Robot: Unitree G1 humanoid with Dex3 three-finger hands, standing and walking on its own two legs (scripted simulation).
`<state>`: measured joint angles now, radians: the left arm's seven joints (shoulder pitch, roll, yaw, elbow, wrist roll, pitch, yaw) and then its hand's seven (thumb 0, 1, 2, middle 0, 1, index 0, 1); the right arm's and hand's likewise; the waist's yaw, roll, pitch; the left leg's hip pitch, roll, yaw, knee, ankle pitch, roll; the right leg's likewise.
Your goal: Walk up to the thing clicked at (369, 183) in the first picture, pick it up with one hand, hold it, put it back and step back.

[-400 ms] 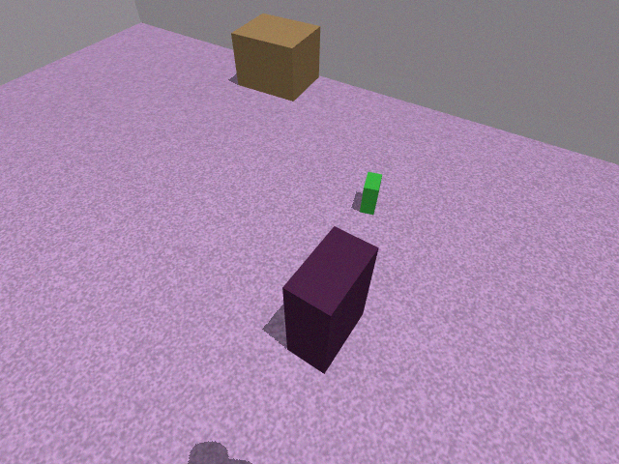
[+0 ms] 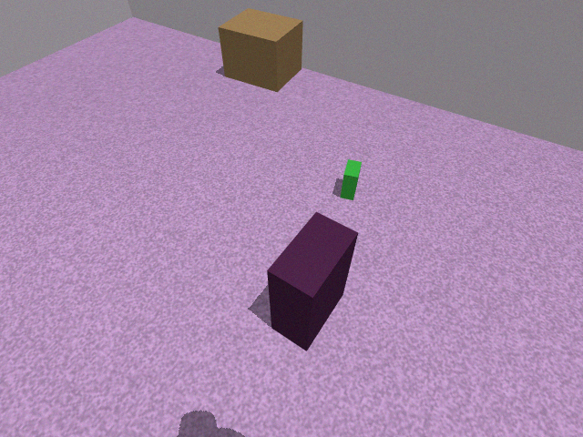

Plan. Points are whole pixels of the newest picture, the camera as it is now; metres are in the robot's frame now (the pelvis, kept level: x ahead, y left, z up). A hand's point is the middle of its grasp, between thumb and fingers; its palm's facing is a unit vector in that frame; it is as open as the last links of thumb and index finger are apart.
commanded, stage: stand
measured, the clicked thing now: (350, 180) +1.29 -0.29 -0.71
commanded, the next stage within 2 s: walk up in 0.72 s
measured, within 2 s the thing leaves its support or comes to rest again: neither
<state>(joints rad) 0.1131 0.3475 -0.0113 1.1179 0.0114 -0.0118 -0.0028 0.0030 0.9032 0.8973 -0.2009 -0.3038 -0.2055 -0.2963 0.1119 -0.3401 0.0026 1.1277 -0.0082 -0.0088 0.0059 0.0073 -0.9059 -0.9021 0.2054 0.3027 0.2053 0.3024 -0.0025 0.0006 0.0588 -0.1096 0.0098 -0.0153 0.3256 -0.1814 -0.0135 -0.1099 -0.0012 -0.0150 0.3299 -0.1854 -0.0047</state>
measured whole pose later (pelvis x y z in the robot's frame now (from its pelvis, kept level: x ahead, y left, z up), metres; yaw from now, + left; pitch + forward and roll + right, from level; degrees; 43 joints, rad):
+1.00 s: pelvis -0.01 +0.06 -0.02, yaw -19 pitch +0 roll -1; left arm 0.26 0.37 0.07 0.86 0.06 0.04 0.01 0.01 0.90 0.90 -0.20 -0.30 -0.21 -0.30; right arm 0.02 -0.41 -0.10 0.87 -0.02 0.03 0.04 0.01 -0.91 -0.90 0.20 0.30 0.20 0.30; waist 0.03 0.01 0.15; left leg -0.29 -0.04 -0.12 0.59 -0.36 0.00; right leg -0.31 0.09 0.31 0.48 -0.17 0.06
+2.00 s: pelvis +0.05 +0.06 -0.02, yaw -66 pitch -3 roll -2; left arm 0.24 0.45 0.06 0.72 0.01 0.06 -0.01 0.00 0.90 0.90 -0.20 -0.30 -0.21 -0.30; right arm 0.25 -0.35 -0.05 0.71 -0.02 -0.02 0.00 0.01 -0.90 -0.90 0.21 0.30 0.21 0.30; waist -0.02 -0.06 0.16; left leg -0.33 0.08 0.09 0.66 -0.28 0.02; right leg -0.47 0.09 0.10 1.17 -0.49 -0.01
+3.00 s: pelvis +0.02 +0.08 -0.03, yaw -85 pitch -3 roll -1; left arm 0.21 0.38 0.02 0.92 0.02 -0.03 0.01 0.00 0.90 0.90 -0.20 -0.30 -0.21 -0.30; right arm 0.19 -0.40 -0.03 0.89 -0.01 0.01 0.01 0.01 -0.90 -0.90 0.21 0.30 0.21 0.30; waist -0.01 0.03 0.09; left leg -0.30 0.07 0.01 0.73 -0.38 0.00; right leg -0.31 0.03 0.05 0.71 -0.35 0.00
